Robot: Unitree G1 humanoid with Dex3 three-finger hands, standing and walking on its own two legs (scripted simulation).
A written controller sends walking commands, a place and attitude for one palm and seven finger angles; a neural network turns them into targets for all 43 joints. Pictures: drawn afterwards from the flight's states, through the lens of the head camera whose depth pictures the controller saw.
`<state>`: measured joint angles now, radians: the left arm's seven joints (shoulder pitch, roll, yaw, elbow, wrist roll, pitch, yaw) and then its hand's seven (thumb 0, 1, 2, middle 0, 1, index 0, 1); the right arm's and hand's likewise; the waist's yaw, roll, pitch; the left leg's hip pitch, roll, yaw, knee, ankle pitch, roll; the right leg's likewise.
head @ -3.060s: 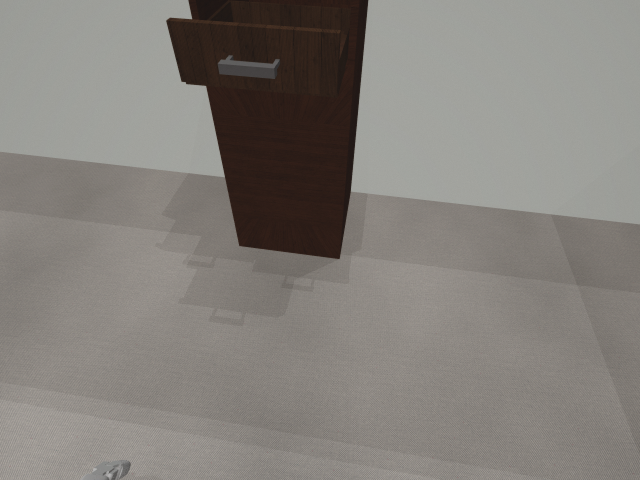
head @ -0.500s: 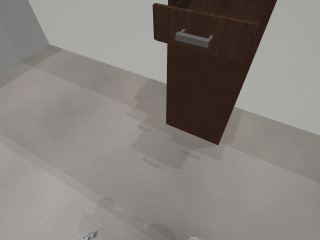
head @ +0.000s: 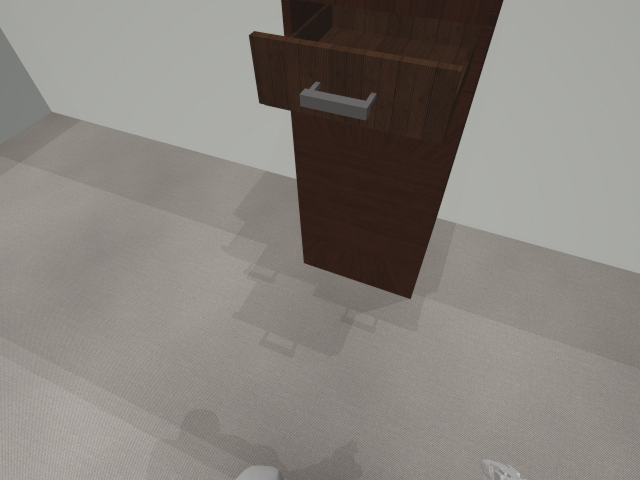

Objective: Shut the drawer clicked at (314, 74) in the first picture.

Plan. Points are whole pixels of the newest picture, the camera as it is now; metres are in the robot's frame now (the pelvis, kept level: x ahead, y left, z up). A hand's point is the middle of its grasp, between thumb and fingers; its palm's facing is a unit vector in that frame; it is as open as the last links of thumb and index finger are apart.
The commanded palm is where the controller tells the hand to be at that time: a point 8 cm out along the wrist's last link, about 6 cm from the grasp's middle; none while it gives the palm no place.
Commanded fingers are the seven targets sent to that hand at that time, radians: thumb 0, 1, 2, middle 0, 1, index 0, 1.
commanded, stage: turn to face it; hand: left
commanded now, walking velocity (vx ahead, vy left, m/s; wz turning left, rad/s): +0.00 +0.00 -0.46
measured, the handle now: (339, 98) +0.71 +0.06 +0.10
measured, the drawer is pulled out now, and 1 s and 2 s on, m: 0.18 0.18 0.18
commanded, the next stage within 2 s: take the last steps up to it in 0.30 s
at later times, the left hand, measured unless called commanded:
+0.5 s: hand out of the picture +0.09 +0.25 -0.17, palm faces -0.20 -0.95 -0.23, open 7.4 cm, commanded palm none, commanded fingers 0.00 0.90 0.90 -0.20 -0.30 -0.20 -0.30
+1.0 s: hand out of the picture +0.05 +0.20 -0.18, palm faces -0.19 -0.96 -0.19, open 7.3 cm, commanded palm none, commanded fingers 0.00 0.90 0.90 -0.20 -0.30 -0.20 -0.30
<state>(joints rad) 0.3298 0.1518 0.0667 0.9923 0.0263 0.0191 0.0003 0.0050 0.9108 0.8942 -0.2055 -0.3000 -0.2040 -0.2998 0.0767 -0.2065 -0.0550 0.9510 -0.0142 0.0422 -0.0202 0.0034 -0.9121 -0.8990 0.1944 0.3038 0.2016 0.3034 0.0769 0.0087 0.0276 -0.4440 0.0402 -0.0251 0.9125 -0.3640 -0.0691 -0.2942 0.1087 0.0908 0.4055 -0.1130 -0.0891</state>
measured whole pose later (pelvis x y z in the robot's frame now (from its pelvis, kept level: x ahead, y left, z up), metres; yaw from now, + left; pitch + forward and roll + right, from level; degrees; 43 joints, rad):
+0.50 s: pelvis -0.02 +0.05 +0.00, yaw -14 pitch +0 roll -1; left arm 0.22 0.26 0.09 0.99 0.03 0.07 -0.01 0.01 0.91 0.90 -0.20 -0.30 -0.20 -0.30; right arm 0.29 -0.17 -0.02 0.99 -0.03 0.00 -0.03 0.01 -0.91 -0.90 0.20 0.30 0.20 0.30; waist -0.01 -0.04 0.03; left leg -0.17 0.04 0.14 0.44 -0.27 0.04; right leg -0.38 -0.03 0.02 0.91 -0.42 0.04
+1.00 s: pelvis +0.08 +0.02 -0.01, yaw -14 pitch -1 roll +0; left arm 0.42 0.15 0.04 1.14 0.03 -0.05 0.02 0.00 0.92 0.89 -0.20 -0.30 -0.20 -0.30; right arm 0.23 -0.20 -0.06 1.04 -0.01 0.00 0.04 0.01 -0.91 -0.90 0.19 0.30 0.20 0.30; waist 0.01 0.01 0.05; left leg -0.54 0.10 0.11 0.78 -0.20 -0.01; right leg 0.12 -0.05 -0.08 0.29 -0.39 0.04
